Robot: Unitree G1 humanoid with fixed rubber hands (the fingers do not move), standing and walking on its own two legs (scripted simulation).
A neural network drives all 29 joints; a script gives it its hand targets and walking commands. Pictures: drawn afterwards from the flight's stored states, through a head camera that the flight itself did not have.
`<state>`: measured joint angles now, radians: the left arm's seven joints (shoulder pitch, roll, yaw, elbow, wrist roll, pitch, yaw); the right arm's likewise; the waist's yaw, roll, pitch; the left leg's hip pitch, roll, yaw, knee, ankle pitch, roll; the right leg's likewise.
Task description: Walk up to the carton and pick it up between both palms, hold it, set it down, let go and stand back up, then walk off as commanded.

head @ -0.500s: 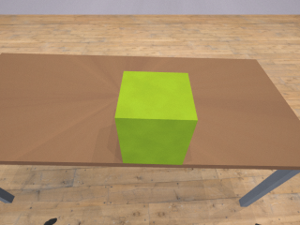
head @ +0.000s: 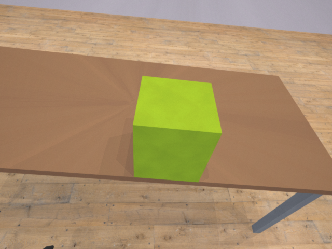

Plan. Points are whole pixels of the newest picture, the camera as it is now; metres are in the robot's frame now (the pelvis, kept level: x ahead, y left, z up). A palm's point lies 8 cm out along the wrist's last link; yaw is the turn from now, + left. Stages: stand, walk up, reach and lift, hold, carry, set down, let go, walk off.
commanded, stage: walk up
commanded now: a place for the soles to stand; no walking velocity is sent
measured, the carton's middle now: (171, 131) +0.46 -0.01 +0.00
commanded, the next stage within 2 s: stand in 1.80 s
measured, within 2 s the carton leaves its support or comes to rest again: neither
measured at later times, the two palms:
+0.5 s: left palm out of the picture +0.14 +0.27 -0.11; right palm out of the picture +0.11 -0.34 -0.10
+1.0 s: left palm out of the picture +0.15 +0.24 -0.09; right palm out of the picture +0.12 -0.38 -0.11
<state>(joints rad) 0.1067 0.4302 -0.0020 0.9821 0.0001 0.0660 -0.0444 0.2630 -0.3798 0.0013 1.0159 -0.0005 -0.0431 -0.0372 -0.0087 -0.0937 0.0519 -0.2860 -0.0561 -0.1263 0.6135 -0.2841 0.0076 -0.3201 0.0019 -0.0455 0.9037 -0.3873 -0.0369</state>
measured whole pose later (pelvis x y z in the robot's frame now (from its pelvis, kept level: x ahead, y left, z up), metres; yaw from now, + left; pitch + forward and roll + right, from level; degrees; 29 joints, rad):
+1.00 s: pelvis +0.06 -0.07 +0.01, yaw -1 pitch -2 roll -1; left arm 0.18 0.36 0.00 0.95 0.00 -0.01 0.02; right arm 0.17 -0.40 0.00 1.02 0.00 0.00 -0.04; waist 0.00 0.05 0.07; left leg -0.27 -0.03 -0.10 0.71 -0.40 0.01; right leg -0.16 0.08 -0.06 0.48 -0.28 -0.08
